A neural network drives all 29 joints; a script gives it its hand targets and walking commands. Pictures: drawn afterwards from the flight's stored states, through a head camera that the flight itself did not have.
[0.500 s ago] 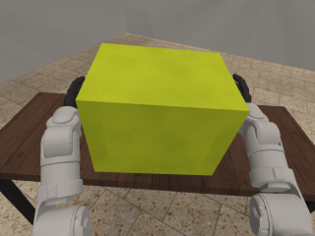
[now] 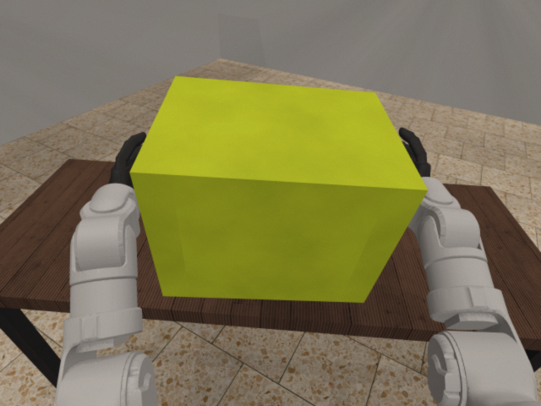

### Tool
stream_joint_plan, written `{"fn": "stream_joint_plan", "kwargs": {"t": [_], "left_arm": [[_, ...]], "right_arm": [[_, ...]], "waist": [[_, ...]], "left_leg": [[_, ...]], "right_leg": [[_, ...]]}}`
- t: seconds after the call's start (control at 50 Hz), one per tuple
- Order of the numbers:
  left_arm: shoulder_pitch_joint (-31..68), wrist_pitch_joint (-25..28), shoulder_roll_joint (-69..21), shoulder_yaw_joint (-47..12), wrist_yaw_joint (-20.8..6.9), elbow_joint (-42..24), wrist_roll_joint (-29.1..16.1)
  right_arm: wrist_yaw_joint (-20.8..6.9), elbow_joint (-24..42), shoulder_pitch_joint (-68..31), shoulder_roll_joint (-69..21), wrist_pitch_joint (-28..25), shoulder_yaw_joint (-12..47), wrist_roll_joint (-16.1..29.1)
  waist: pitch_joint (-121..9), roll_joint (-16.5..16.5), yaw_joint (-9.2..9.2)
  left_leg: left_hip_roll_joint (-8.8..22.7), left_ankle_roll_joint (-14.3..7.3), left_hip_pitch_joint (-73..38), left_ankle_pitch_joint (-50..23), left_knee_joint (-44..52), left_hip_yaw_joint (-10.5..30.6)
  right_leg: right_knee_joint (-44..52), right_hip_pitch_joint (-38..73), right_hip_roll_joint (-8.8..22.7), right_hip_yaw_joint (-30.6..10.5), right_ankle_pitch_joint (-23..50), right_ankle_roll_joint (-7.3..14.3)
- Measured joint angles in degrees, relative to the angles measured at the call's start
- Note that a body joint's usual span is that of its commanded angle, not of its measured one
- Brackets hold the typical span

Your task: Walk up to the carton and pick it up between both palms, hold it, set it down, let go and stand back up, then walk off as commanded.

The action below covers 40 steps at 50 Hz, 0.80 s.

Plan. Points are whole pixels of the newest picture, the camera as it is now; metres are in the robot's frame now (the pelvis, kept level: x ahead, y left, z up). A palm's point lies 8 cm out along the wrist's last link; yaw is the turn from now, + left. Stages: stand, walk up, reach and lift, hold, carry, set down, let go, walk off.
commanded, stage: hold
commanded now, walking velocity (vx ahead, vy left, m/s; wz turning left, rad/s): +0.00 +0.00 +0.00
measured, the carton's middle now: (271, 191) +0.38 +0.01 +0.17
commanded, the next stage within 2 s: none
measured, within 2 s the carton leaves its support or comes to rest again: neither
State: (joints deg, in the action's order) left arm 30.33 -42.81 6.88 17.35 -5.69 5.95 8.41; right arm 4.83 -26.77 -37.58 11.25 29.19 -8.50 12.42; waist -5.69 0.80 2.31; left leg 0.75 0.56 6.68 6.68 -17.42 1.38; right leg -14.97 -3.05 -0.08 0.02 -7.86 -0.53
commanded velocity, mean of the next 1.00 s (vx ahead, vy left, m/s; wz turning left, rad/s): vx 0.00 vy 0.00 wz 0.00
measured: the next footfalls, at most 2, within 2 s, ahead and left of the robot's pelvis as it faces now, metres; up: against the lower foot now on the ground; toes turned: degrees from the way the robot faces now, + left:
none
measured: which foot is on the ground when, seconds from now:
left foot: down 0.00-1.00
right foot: down 0.00-1.00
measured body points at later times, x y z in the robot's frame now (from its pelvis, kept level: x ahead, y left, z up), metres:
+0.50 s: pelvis +0.00 +0.00 +0.00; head -0.07 +0.01 +0.44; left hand +0.35 +0.21 +0.20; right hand +0.37 -0.20 +0.21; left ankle +0.04 +0.12 -0.75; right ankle +0.01 -0.13 -0.75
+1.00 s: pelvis +0.00 +0.00 +0.00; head -0.07 +0.01 +0.44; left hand +0.35 +0.21 +0.20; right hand +0.37 -0.20 +0.21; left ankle +0.04 +0.12 -0.75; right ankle +0.01 -0.13 -0.75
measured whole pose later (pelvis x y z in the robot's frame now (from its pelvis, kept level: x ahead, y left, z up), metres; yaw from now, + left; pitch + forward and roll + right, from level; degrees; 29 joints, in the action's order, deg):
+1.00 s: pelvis +0.00 +0.00 +0.00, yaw +0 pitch -4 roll -1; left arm 30.7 -42.7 6.9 17.2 -5.8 6.4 8.8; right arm 5.0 -27.2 -37.8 11.7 29.1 -8.1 12.8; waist -5.7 0.9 2.2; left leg 0.7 0.6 6.7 6.6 -17.5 1.4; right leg -15.0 -3.1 -0.2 -0.3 -7.8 -0.5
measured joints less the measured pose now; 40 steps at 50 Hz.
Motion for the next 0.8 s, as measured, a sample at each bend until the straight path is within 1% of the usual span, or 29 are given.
{"fn": "stream_joint_plan", "kwargs": {"t": [0.22,0.34,0.5,0.68,0.74,0.8], "left_arm": [[-0.4,-0.2,-0.1,-0.2,0.0,-0.9,0.2],[-1.3,-0.3,-0.4,-0.4,0.0,-2.4,0.3],[-1.4,-0.4,-0.7,0.0,-0.2,-2.3,0.5],[-0.1,-0.3,0.1,-0.1,-0.1,-0.3,0.3],[-0.2,-0.1,0.4,-0.5,0.1,-1.2,0.0],[0.5,0.0,0.1,0.1,-0.1,-0.4,0.3]], "right_arm": [[0.4,0.3,0.3,0.3,-0.2,0.6,0.9],[0.5,1.8,1.2,0.5,-0.1,0.9,1.4],[0.6,1.9,1.2,0.7,0.3,1.1,1.3],[0.1,-0.1,-0.1,0.0,0.2,0.2,0.3],[0.2,0.8,0.2,0.1,-0.3,0.2,0.6],[0.2,0.2,-0.5,0.3,-0.1,0.3,0.5]], "waist": [[0.2,-0.1,0.12],[0.3,-0.3,0.57],[0.4,-0.2,0.27],[0.1,0.2,0.15],[0.1,0.2,0.07],[0.6,0.2,-0.01]], "left_leg": [[0.0,0.0,-0.2,0.3,-0.2,-0.1],[-0.1,-0.1,-0.4,0.5,-0.3,0.0],[-0.1,-0.1,-0.6,0.4,-0.3,-0.1],[-0.1,0.0,0.3,0.0,-0.2,0.2],[-0.1,0.0,0.5,0.0,-0.3,0.2],[-0.1,0.0,0.0,-0.1,-0.2,0.2]], "right_leg": [[-0.1,0.2,0.0,-0.2,-0.2,0.0],[0.1,0.7,0.0,-0.1,-0.2,-0.1],[0.0,0.7,0.0,-0.3,-0.2,-0.1],[-0.3,-0.3,0.0,-0.1,-0.1,0.0],[-0.2,-0.4,-0.1,-0.1,0.0,0.0],[0.0,0.2,-0.1,-0.1,0.1,0.0]]}}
